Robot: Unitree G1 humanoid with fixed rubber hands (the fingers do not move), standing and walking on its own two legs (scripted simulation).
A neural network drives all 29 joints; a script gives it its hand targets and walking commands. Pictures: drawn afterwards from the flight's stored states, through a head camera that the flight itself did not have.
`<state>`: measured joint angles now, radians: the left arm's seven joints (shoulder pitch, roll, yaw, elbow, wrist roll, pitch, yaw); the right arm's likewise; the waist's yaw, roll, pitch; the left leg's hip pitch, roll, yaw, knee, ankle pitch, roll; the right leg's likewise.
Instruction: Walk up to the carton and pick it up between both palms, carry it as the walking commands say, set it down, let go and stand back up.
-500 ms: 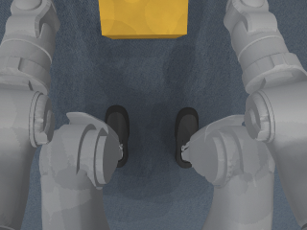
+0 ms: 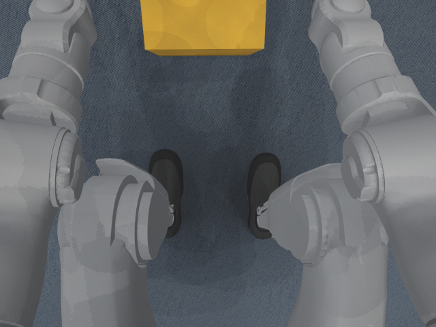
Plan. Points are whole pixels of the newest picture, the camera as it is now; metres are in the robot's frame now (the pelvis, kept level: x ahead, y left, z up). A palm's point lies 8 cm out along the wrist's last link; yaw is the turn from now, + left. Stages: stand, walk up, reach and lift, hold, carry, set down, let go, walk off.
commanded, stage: reach and lift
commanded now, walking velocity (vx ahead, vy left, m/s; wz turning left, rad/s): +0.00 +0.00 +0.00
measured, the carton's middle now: (203, 1) +0.53 +0.04 -0.28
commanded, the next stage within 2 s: none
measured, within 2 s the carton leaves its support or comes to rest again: leaves its support in 1.04 s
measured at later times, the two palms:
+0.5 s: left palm out of the picture +0.54 +0.17 -0.20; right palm out of the picture +0.55 -0.09 -0.19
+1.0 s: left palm out of the picture +0.54 +0.18 -0.19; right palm out of the picture +0.56 -0.09 -0.19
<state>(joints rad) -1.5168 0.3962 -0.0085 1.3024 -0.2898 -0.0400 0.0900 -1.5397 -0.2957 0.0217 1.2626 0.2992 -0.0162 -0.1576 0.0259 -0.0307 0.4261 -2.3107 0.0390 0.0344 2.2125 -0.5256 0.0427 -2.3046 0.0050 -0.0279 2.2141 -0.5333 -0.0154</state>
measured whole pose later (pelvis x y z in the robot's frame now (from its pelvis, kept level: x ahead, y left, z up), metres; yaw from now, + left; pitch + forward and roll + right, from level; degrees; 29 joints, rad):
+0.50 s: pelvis +0.00 +0.00 +0.01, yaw +0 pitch +36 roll -1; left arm -1.57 0.32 0.00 1.33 -0.23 -0.06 0.12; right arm -1.57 -0.23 0.00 1.28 0.24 -0.04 -0.19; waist 0.04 -0.02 0.43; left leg -2.30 0.03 0.02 2.20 -0.54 0.04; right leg -2.29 0.01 -0.03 2.20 -0.54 -0.01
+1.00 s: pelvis +0.02 +0.00 -0.01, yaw +0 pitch +34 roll +0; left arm -1.52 0.31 0.08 1.26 -0.11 0.11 0.04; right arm -1.52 -0.21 -0.17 1.23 0.09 0.10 -0.12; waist 0.04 -0.04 0.39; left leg -2.31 0.03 0.02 2.29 -0.59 0.03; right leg -2.30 0.04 -0.02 2.30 -0.60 0.00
